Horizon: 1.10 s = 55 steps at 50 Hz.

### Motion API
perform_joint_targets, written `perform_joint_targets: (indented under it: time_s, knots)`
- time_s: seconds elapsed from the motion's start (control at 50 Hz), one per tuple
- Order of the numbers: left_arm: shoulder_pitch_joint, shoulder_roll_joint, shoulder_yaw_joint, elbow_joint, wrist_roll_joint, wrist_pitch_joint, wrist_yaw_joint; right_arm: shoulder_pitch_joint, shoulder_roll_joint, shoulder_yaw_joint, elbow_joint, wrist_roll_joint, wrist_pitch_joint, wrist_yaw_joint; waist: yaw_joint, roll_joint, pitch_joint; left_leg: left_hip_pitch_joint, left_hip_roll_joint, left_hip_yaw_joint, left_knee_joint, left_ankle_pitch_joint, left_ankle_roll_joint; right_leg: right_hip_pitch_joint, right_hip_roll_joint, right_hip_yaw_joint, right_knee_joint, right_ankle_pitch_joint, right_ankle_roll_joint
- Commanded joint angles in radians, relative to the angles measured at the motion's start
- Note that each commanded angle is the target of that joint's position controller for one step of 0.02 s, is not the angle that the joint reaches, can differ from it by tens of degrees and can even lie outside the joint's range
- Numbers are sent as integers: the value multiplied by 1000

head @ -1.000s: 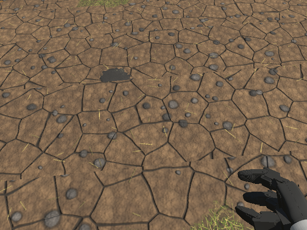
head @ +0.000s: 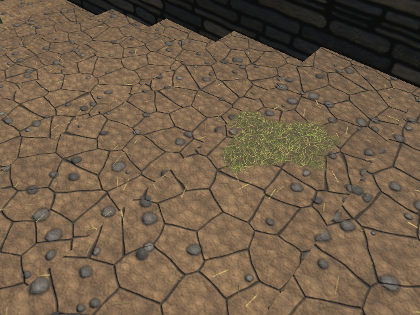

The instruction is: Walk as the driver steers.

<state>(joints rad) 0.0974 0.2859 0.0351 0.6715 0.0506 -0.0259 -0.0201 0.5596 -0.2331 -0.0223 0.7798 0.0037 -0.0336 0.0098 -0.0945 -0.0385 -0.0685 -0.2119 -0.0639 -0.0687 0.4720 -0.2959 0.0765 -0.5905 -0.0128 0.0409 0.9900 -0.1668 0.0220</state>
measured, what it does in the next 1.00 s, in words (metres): goes down, turning left: right foot, then left foot 0.17 m lower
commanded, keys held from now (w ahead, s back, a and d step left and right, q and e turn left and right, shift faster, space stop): w+q+shift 1.00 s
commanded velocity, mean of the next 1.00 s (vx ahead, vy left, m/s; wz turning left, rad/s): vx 0.98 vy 0.00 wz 0.91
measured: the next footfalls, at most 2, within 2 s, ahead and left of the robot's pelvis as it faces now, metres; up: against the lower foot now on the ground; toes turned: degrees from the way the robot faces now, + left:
right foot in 0.28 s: +0.33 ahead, -0.12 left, +0.00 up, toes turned +17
left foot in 0.68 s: +0.63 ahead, +0.16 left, -0.17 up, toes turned +42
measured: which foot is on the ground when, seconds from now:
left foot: down 0.00-0.28, up 0.30-0.66, down 0.68-0.96, up 0.98-1.00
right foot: up 0.00-0.26, down 0.28-0.68, up 0.70-0.94, down 0.96-1.00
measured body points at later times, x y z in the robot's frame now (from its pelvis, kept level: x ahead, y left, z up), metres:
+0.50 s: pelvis +0.37 +0.01 -0.04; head +0.38 +0.02 +0.41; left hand +0.23 +0.30 -0.15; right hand +0.65 -0.19 -0.12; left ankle +0.40 +0.15 -0.72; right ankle +0.29 -0.13 -0.74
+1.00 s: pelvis +0.82 +0.23 -0.22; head +0.84 +0.22 +0.23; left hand +0.69 +0.51 -0.30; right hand +1.05 +0.08 -0.37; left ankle +0.61 +0.15 -0.85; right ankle +1.00 +0.21 -0.92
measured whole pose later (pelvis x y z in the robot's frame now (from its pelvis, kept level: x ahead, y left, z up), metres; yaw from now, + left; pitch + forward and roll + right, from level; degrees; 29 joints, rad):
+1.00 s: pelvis +0.82 +0.23 -0.22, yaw +54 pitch -2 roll +1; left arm 0.16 0.24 0.03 0.73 0.04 -0.09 0.02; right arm 0.37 -0.30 -0.07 0.94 -0.01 -0.05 0.01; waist 0.01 0.05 0.05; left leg -0.13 -0.18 -0.16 1.09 -0.51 0.15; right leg -0.52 -0.05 0.08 0.84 -0.31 0.07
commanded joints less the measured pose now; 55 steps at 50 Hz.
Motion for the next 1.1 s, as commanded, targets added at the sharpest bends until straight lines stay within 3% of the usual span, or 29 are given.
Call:
perform_joint_targets:
  time_s: [0.02,0.18,0.24,0.28,0.3,0.32,0.34,0.36,0.42,0.48,0.54,0.62,0.66,0.68,0.7,0.72,0.74,0.76,0.78,0.8,0.84,0.92,0.94,0.96,0.98,1.0,1.02,1.06,1.1]
  knots:
    - [-124,60,8,-91,-18,-3,-5,24,-144,-47,-45,16,-28,-14,23,136,128,141,194,-390,-308,58,133,-200,-12,14,-139,100,30]
    - [-322,24,-15,-153,-10,-20,-23,101,-182,-76,6,6,-8,-17,-43,173,75,197,189,-362,-194,453,151,-48,59,-36,-298,120,13]
    - [-123,88,12,-100,-4,-43,-21,-74,-210,-93,-46,11,-7,-17,93,154,13,70,183,-332,-48,596,101,275,52,21,-323,48,-44]
    - [352,167,65,19,12,-50,10,-195,-247,-99,-76,3,-26,-3,348,71,-157,-281,89,-244,503,748,61,888,30,3,-291,-134,-106]
    - [427,202,72,33,14,-57,27,-132,-80,-68,-75,-25,-33,-3,299,-141,-186,-488,3,-191,858,-194,50,1039,-224,274,-352,-414,-151]
    - [319,191,60,-1,-5,-60,32,-39,-34,-42,-104,8,-33,-24,178,-297,-221,-654,7,-74,1006,-221,34,1004,-434,707,-538,-299,-229]
    - [228,145,60,-11,-25,-64,34,-132,-119,-54,-93,-25,-15,-23,171,-121,-81,-700,68,-49,946,-136,48,816,-407,760,-657,-473,-264]
    - [211,102,53,7,-23,-72,32,-244,-156,-68,-92,-51,7,-4,182,56,78,-666,120,-56,852,-93,43,635,-373,611,-677,-500,-259]
    - [223,84,52,106,-19,-102,25,-321,-116,-64,-117,-50,59,47,124,-25,271,-595,202,-62,698,-3,27,391,-310,321,-630,-242,-225]
    - [220,7,36,192,-44,-145,39,-421,-74,-60,-147,-45,56,89,67,-66,227,-326,120,37,338,625,24,191,-134,-41,-545,-221,-91]
    - [225,24,29,189,-45,-145,58,-389,-51,-40,-108,-28,55,117,26,-17,169,-56,69,148,275,972,47,84,-118,-171,-471,-222,-55]
    - [427,78,28,247,-21,-94,74,-573,-71,-16,-95,-93,47,73,117,72,267,-85,3,294,103,751,50,308,-126,-243,-259,143,-31]
    - [453,133,32,268,-14,-70,84,-307,-140,-42,14,-92,54,36,13,39,124,163,-31,283,67,584,91,361,-140,-242,165,659,-29]
    - [389,145,38,264,-23,-52,91,-82,-196,-66,86,-88,55,30,-123,71,105,393,64,112,-19,542,199,121,-131,-221,662,496,1]
    - [213,119,43,229,-8,-41,75,100,-277,-97,142,-31,49,20,-232,165,116,585,130,11,-74,667,277,-157,27,-256,1105,-343,-18]
    - [240,50,14,97,-17,-69,80,137,-404,-115,162,-20,30,8,-95,221,-8,888,295,-122,229,1189,249,-466,-39,-88,1035,-501,-27]
    - [234,104,4,55,-11,-81,70,105,-370,-109,123,-11,18,1,-92,27,-138,998,334,-252,174,905,293,-583,-87,0,846,-386,-31]
    - [212,131,7,60,14,-88,57,-1,-307,-99,102,-21,23,-8,-22,-125,-62,844,301,-276,54,679,269,-573,-108,-2,687,-296,-40]
    - [207,132,12,17,14,-78,46,-187,-360,-111,63,-28,27,-43,80,61,-17,577,401,-533,-127,250,355,-497,-109,63,498,-286,4]
    - [181,200,33,55,31,-55,43,-273,-268,-82,33,-38,9,-41,128,-66,103,293,369,-522,-203,213,359,-339,-145,79,350,-315,47]
    - [140,180,30,34,5,-27,48,-383,-239,-68,14,-45,-30,-24,194,-76,264,-160,308,-461,-233,359,353,-60,-177,95,44,-235,89]
    - [283,69,23,95,-20,-41,20,-374,-283,-90,38,0,-58,-7,234,4,122,-411,79,-240,-62,536,207,601,9,-77,-130,101,22]
    - [441,94,44,140,-22,-38,29,-396,-297,-97,30,6,-56,-1,325,-36,36,-430,5,-197,133,566,148,820,47,-59,-211,84,25]
    - [773,140,77,234,-19,-31,42,-525,-291,-97,14,-18,-57,-3,527,-22,-101,-429,-20,-135,490,764,101,1029,43,-110,-91,143,24]
    - [909,186,83,266,-3,-29,55,-602,-172,-77,-17,-30,-64,2,581,-258,-98,-471,-137,-93,1012,48,72,954,-114,116,-332,-243,23]
    - [693,187,65,210,11,-44,45,-399,-33,-42,-98,7,-68,0,299,-565,-79,-624,-159,-128,1232,-205,73,868,-347,684,-609,-222,-16]
    - [405,138,59,138,-11,-52,35,-310,-52,-31,-70,1,-49,-1,134,-340,44,-675,-50,-69,1145,-72,85,681,-395,840,-742,-442,-52]
    - [209,107,62,97,-27,-62,17,-315,-120,-59,-25,-38,19,18,69,45,209,-527,66,-48,1008,45,61,338,-335,558,-685,-600,-127]
    - [244,87,52,145,-35,-94,23,-385,-88,-51,-65,-32,64,40,63,2,263,-506,137,-44,868,97,36,255,-273,272,-682,-379,-117]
